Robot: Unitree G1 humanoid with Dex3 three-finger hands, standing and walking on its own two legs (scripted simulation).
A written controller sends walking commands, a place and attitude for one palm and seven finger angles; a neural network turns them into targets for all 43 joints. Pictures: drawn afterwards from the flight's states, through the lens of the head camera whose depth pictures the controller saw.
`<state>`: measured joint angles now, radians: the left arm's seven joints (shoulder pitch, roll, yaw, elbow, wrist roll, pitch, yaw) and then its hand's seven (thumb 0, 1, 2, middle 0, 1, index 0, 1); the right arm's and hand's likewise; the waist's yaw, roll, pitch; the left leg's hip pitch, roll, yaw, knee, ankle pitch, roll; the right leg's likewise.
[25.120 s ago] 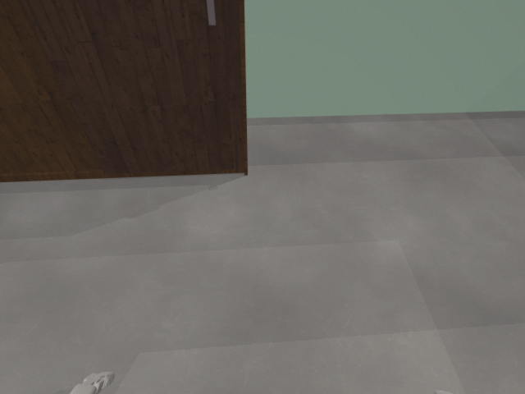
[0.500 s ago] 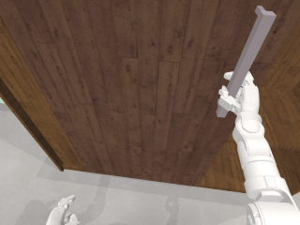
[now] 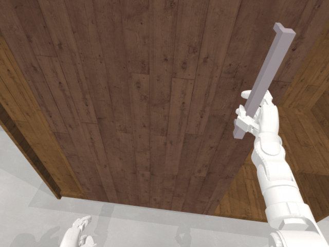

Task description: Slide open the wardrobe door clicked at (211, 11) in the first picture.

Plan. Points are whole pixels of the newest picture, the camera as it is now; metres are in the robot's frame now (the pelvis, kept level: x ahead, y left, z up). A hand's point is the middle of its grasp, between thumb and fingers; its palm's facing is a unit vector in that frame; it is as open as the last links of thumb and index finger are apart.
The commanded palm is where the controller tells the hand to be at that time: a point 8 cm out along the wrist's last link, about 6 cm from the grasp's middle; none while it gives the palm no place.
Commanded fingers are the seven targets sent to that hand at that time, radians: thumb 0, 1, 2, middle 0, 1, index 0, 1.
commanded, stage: stop walking and hold the door there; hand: right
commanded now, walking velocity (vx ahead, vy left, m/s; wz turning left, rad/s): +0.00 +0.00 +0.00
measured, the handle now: (254, 89) +0.45 -0.21 +0.20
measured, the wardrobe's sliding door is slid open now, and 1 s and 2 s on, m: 0.53 0.53 0.53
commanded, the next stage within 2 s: loosen the grip on the handle in 0.22 s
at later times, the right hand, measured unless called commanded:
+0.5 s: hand (246, 117) +0.40 -0.19 +0.14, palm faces +0.25 +0.97 -0.08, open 7.4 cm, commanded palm +0.36 -0.22 +0.13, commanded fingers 0.00 0.31 -0.32 0.45 1.40 0.45 1.40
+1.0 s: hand (241, 116) +0.41 -0.18 +0.14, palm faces +0.23 +0.97 -0.12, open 14.4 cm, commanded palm +0.37 -0.24 +0.13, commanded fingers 0.00 0.55 -0.20 0.25 1.15 0.25 1.15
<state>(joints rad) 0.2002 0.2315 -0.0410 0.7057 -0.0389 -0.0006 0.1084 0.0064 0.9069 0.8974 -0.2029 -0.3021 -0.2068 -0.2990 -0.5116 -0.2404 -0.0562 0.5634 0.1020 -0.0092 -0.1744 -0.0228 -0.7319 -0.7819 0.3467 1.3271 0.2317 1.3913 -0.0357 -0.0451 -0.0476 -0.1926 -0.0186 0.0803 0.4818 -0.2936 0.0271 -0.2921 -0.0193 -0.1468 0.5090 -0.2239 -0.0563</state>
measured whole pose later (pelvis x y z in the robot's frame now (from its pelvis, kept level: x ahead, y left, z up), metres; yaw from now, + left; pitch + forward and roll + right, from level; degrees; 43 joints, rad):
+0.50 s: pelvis -0.03 +0.01 +0.00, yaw -1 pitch +1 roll +0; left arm 0.22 0.23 0.00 0.68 -0.03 -0.10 0.04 0.00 0.91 0.90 -0.20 -0.30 -0.21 -0.30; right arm -0.64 -0.29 -0.25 0.66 0.05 0.02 -0.07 -0.03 -0.43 -0.69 0.41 1.38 0.36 1.40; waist 0.03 0.01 -0.01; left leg -0.28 -0.02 0.08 0.53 -0.27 0.05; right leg -0.35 -0.01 -0.14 0.49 -0.16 -0.05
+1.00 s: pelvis -0.03 +0.02 -0.01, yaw +3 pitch +3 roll +1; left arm 0.36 0.27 -0.01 0.73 -0.05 -0.13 0.06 0.01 0.91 0.90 -0.20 -0.30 -0.20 -0.30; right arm -0.59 -0.37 -0.25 0.73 0.08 -0.14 -0.06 -0.02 0.54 -0.20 0.32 1.23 0.29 1.19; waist 0.04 -0.02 -0.04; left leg -0.34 -0.07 0.04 0.57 -0.28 0.06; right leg -0.42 0.00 -0.05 0.58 -0.21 -0.05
